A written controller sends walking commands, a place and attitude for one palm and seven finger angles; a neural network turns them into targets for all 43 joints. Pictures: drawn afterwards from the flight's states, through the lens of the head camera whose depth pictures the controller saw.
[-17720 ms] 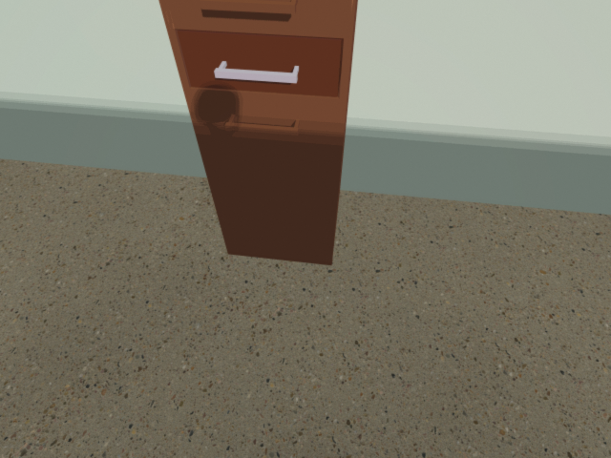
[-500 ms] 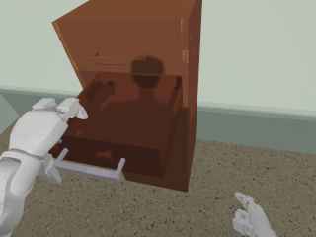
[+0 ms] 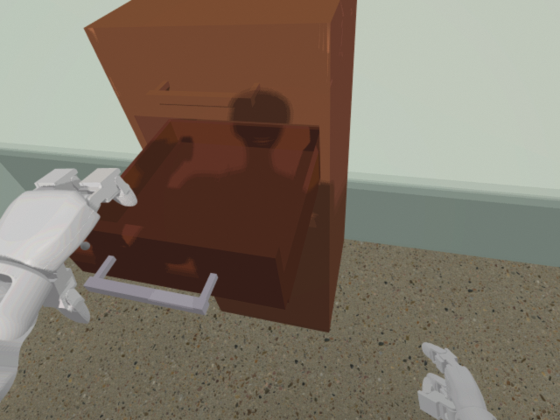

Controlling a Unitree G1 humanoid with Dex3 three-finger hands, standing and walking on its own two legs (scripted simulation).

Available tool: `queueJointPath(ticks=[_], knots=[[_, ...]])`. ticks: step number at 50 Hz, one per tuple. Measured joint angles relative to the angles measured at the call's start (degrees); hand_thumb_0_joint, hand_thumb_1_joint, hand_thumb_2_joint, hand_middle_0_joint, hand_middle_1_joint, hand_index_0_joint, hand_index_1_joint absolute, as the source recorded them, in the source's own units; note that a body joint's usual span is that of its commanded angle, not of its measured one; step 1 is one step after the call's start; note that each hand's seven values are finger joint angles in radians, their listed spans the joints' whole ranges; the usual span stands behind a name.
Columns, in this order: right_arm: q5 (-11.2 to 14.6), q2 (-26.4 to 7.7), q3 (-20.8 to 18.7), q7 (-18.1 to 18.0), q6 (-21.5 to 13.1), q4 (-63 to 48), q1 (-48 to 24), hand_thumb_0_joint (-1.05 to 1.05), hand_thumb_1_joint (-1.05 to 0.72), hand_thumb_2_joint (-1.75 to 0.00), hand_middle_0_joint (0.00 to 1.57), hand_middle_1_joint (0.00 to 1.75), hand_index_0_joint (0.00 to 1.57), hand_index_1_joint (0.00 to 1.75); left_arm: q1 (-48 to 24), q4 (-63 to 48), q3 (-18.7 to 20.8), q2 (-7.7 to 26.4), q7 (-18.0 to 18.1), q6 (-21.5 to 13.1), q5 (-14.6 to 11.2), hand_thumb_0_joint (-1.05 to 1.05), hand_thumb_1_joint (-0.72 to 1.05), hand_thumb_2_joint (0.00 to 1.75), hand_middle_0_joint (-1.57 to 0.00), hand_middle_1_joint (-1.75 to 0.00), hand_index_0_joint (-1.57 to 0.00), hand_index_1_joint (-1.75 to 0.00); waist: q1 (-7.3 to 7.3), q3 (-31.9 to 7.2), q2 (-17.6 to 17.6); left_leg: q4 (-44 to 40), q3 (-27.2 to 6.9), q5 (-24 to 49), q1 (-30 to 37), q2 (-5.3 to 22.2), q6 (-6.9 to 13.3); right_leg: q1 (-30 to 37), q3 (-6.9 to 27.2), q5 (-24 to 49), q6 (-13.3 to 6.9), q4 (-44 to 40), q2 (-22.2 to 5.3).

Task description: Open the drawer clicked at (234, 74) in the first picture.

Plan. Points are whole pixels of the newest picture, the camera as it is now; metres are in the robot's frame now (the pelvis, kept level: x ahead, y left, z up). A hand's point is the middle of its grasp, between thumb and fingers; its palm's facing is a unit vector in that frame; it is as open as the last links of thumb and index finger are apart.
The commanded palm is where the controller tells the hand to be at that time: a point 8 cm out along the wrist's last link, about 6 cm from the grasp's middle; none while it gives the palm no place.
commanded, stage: draw the hand back to the body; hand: left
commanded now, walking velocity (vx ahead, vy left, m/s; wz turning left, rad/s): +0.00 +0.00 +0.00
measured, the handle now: (151, 283) +0.27 +0.25 +0.05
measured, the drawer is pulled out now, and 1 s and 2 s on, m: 0.30 0.30 0.30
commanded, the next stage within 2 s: step back with the hand held close in 1.32 s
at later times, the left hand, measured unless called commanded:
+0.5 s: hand (81, 240) +0.22 +0.23 +0.23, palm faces +0.42 -0.79 -0.44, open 13.5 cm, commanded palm +0.17 +0.27 +0.24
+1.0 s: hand (70, 236) +0.22 +0.24 +0.24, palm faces +0.46 -0.80 -0.38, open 9.7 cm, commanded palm +0.16 +0.28 +0.24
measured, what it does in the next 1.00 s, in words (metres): stands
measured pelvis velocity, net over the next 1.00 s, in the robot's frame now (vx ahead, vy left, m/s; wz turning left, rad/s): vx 0.03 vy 0.00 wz -0.03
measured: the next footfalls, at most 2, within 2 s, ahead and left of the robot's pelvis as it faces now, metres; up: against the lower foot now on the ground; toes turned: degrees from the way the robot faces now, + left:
none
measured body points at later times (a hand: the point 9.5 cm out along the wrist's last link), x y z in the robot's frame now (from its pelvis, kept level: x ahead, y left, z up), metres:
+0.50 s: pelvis +0.01 +0.01 +0.00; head +0.01 -0.02 +0.45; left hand +0.19 +0.27 +0.25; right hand +0.22 -0.19 -0.08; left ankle +0.01 +0.13 -0.74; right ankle +0.04 -0.11 -0.74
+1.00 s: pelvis +0.03 +0.00 +0.01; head +0.01 -0.02 +0.45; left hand +0.19 +0.28 +0.26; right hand +0.22 -0.22 -0.08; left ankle +0.01 +0.13 -0.74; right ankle +0.04 -0.11 -0.74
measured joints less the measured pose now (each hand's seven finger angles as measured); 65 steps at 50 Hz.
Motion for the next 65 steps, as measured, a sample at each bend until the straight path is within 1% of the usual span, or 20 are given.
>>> queueJointPath(ticks=[4,7,13,17,18,19,20,21,22,23,24,26,28,30,35,39,48,59,65], knots=[[-0.17,-0.02,0.01,-0.20,-0.09,-0.21,-0.09,0.01,-0.90,-0.90,0.20,0.30,0.20,0.30,1.08,-0.71,0.24,-0.28,-0.57,0.33,0.00,0.00,-0.50,0.30,-0.32,-1.20,-0.32,-1.20,-0.10,-0.05,0.02,0.07,0.01,-0.09,-0.06,-0.12,0.12,-0.05,0.02,-0.06,0.11,0.06,-0.12],[-0.25,0.02,0.16,-0.25,-0.33,-0.61,-0.18,0.01,-0.90,-0.90,0.20,0.30,0.20,0.30,2.89,-2.63,0.24,-0.32,-0.64,-0.22,-0.41,0.00,-0.50,0.30,-0.32,-1.20,-0.32,-1.20,-0.20,-0.15,0.06,0.18,0.12,-0.24,-0.03,-0.12,0.20,0.02,0.13,-0.08,0.21,-0.01,-0.11],[-0.35,0.33,0.24,-0.01,-0.22,-1.22,-0.43,0.01,-0.90,-0.90,0.20,0.30,0.20,0.30,6.95,-6.39,1.85,0.60,1.06,-1.13,-1.33,0.00,-0.49,0.30,-0.32,-1.20,-0.32,-1.20,0.00,-0.38,-0.02,0.24,0.31,-0.52,0.16,-0.17,0.36,0.28,0.33,-0.14,0.42,-0.21,-0.15],[-0.21,0.35,0.31,0.10,-0.01,-1.22,-0.65,0.01,-0.90,-0.90,0.20,0.30,0.20,0.30,8.23,-7.09,3.16,0.95,1.68,-0.39,-1.78,0.00,-0.50,0.30,-0.32,-1.20,-0.32,-1.20,0.50,-0.47,0.03,0.24,0.24,-0.52,0.14,-0.32,0.49,0.38,0.26,-0.11,0.57,-0.36,-0.29],[-0.12,0.57,0.12,-0.25,-0.60,-1.32,-0.70,0.01,-0.90,-0.90,0.20,0.30,0.20,0.30,8.32,-6.72,4.15,-0.63,2.29,-0.90,-9.62,0.00,-0.49,0.30,-0.32,-1.20,-0.32,-1.20,0.30,0.05,0.23,0.18,0.07,-0.51,0.54,-0.30,0.55,1.00,0.09,-0.01,0.57,-0.73,-0.26],[-0.15,1.04,0.05,-0.91,-1.95,-1.31,-0.73,0.01,-0.90,-0.90,0.20,0.30,0.20,0.30,8.49,-6.38,5.32,-3.30,3.79,-2.18,-17.84,0.00,-0.49,0.30,-0.32,-1.20,-0.32,-1.20,-0.01,0.67,0.27,0.07,0.02,-0.52,1.02,-0.22,0.60,1.63,0.03,0.14,0.55,-1.17,-0.17],[-0.19,1.68,0.21,-1.61,-3.55,-1.05,-0.80,0.01,-0.90,-0.90,0.20,0.30,0.20,0.30,8.91,-6.41,6.47,-6.25,5.46,-3.65,-24.71,-0.01,-0.49,0.31,-0.32,-1.19,-0.32,-1.20,-0.39,1.25,0.01,-0.10,0.07,-0.54,1.49,-0.07,0.60,2.16,0.08,0.32,0.52,-1.59,-0.01],[-0.30,2.42,0.40,-2.23,-5.13,-0.77,-0.67,0.01,-0.90,-0.90,0.20,0.30,0.20,0.30,9.19,-6.73,7.25,-9.21,7.05,-4.96,-29.87,-0.01,-0.48,0.31,-0.32,-1.19,-0.32,-1.19,-0.68,1.69,-0.46,-0.39,0.19,-0.53,2.00,0.11,0.57,2.70,0.18,0.51,0.47,-2.09,0.20],[-0.47,3.16,0.56,-2.73,-6.60,-0.53,-0.25,0.01,-0.90,-0.90,0.20,0.30,0.20,0.30,9.26,-7.32,7.64,-12.01,8.51,-6.00,-33.60,-0.01,-0.47,0.32,-0.32,-1.18,-0.32,-1.18,-0.85,1.96,-1.06,-0.79,0.30,-0.49,2.58,0.28,0.52,3.27,0.28,0.69,0.42,-2.60,0.38],[-0.71,3.80,0.70,-3.09,-7.95,-0.28,0.35,0.01,-0.90,-0.90,0.20,0.30,0.20,0.30,9.16,-7.98,7.75,-14.52,9.86,-6.93,-36.22,-0.01,-0.45,0.32,-0.32,-1.17,-0.32,-1.17,-0.92,2.08,-1.70,-1.25,0.41,-0.44,3.21,0.42,0.44,3.86,0.38,0.82,0.36,-3.08,0.54],[-0.97,4.35,0.84,-3.33,-9.10,0.01,1.04,0.01,-0.90,-0.90,0.20,0.30,0.20,0.30,8.99,-8.61,7.68,-16.67,11.09,-7.74,-38.01,-0.01,-0.43,0.33,-0.31,-1.16,-0.32,-1.16,-0.94,2.06,-2.32,-1.72,0.52,-0.39,3.86,0.53,0.36,4.43,0.48,0.89,0.30,-3.51,0.66],[-1.44,5.13,1.14,-3.53,-10.83,0.81,2.25,0.01,-0.90,-0.90,0.20,0.30,0.20,0.30,8.74,-9.42,7.58,-19.63,13.00,-9.15,-40.19,-0.01,-0.39,0.35,-0.31,-1.13,-0.31,-1.14,-1.05,1.90,-3.32,-2.53,0.70,-0.39,5.09,0.76,0.22,5.58,0.64,0.95,0.18,-4.31,0.91],[-1.75,5.60,1.24,-3.47,-11.76,1.50,3.22,0.01,-0.90,-0.90,0.20,0.30,0.20,0.30,8.53,-9.82,7.63,-21.07,14.18,-9.86,-41.25,-0.01,-0.34,0.37,-0.30,-1.10,-0.30,-1.10,-1.25,1.74,-4.07,-3.15,0.85,-0.45,6.09,0.92,0.12,6.49,0.77,0.92,0.10,-4.88,1.09],[-2.06,5.73,1.14,-3.30,-12.28,2.06,3.92,0.01,-0.90,-0.90,0.20,0.30,0.20,0.30,8.48,-10.10,7.92,-21.33,14.79,-10.09,-41.69,-0.01,-0.29,0.39,-0.30,-1.06,-0.30,-1.07,-1.49,1.64,-4.43,-3.49,0.99,-0.58,6.78,1.05,0.07,7.12,0.90,0.84,0.05,-5.24,1.23],[-2.27,5.21,0.28,-2.64,-12.38,2.71,4.66,0.01,-0.90,-0.90,0.20,0.30,0.20,0.30,9.87,-11.17,9.31,-19.85,14.88,-10.16,-42.24,-0.01,-0.14,0.46,-0.28,-0.96,-0.28,-0.96,-2.08,1.32,-4.38,-3.80,1.45,-0.96,7.42,1.26,0.06,7.59,1.33,0.65,0.07,-5.57,1.46],[-2.07,4.56,-0.60,-2.29,-11.78,2.59,4.63,0.01,-0.90,-0.90,0.20,0.30,0.20,0.30,12.22,-12.15,10.05,-18.91,14.42,-10.06,-42.65,-0.01,0.00,0.52,-0.27,-0.88,-0.27,-0.88,-2.40,0.86,-3.90,-3.88,1.73,-1.12,7.29,1.26,0.14,7.32,1.60,0.53,0.19,-5.55,1.47],[-1.68,4.10,-1.55,-2.54,-10.75,1.93,3.86,0.01,-0.90,-0.90,0.20,0.30,0.20,0.30,14.63,-12.04,10.43,-19.16,14.30,-9.21,-42.91,0.00,0.31,0.65,-0.25,-0.67,-0.25,-0.68,-1.95,0.29,-2.93,-3.82,1.67,-1.03,6.91,1.29,0.11,7.01,1.54,0.64,0.17,-5.58,1.49],[-1.76,5.06,-0.91,-2.72,-10.73,1.77,3.28,0.01,-0.90,-0.90,0.20,0.30,0.20,0.30,13.81,-11.21,10.19,-19.97,14.77,-8.69,-42.88,0.00,0.68,0.81,-0.22,-0.43,-0.23,-0.43,-1.30,0.11,-2.66,-3.86,1.06,-0.33,6.95,1.44,-0.19,7.34,0.93,1.23,-0.19,-5.83,1.63],[-1.72,5.41,-0.78,-2.77,-10.74,2.02,3.30,0.01,-0.90,-0.90,0.20,0.30,0.20,0.30,13.05,-10.53,10.26,-19.95,14.85,-8.65,-43.05,0.01,0.81,0.87,-0.21,-0.35,-0.22,-0.35,-1.29,0.34,-2.70,-3.96,0.87,0.14,7.01,1.68,-0.38,7.65,0.73,1.83,-0.41,-6.35,1.87]])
